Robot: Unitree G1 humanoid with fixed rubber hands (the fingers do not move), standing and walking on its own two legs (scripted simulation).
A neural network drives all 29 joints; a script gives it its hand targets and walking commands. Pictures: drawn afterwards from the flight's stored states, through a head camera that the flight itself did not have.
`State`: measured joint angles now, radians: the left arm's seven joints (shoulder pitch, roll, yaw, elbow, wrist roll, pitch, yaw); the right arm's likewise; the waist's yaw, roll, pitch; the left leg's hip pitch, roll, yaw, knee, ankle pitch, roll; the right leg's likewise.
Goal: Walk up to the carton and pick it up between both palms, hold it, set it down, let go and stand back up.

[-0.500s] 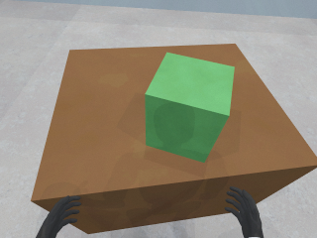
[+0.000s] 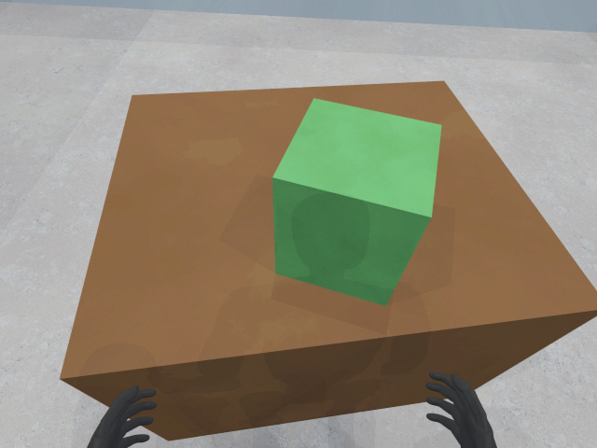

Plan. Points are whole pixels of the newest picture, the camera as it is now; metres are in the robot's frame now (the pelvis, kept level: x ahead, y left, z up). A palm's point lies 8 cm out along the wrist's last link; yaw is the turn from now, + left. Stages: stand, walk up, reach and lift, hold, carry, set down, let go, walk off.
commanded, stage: set down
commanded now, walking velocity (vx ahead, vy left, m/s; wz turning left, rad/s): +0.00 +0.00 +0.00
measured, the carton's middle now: (351, 205) +0.49 -0.11 +0.01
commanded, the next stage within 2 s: let go in 0.48 s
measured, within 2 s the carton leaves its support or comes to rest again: neither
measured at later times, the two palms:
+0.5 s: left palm out of the picture +0.16 +0.24 -0.09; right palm (477, 435) +0.14 -0.23 -0.07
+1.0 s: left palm out of the picture +0.16 +0.23 -0.09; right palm (484, 435) +0.14 -0.24 -0.07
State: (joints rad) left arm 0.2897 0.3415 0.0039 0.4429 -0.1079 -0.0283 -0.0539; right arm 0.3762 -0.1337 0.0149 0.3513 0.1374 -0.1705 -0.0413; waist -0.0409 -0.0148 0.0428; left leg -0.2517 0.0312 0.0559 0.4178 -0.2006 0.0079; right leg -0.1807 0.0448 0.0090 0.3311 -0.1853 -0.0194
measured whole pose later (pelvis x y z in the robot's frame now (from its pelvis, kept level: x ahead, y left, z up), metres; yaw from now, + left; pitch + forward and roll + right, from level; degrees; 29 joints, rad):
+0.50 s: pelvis +0.00 +0.00 +0.00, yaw +0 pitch +2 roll -1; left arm 0.22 0.27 0.00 0.51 -0.03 0.06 0.02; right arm 0.24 -0.18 -0.02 0.57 0.10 -0.19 0.04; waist -0.04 -0.01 0.04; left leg -0.25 0.03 0.06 0.42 -0.20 0.01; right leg -0.18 0.04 0.01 0.33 -0.19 -0.02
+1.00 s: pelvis +0.00 +0.00 +0.00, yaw +0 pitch +1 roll -1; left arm 0.21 0.24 0.00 0.52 -0.01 0.08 0.03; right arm 0.20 -0.21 -0.02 0.65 0.09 -0.20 0.06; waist -0.04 -0.01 0.04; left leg -0.24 0.03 0.06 0.41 -0.20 0.01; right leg -0.18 0.04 0.01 0.35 -0.20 -0.02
